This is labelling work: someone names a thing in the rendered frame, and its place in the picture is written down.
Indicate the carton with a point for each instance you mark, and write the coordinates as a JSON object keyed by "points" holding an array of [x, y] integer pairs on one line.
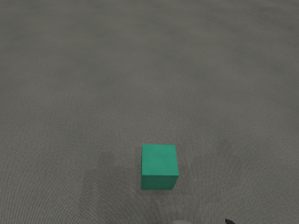
{"points": [[159, 167]]}

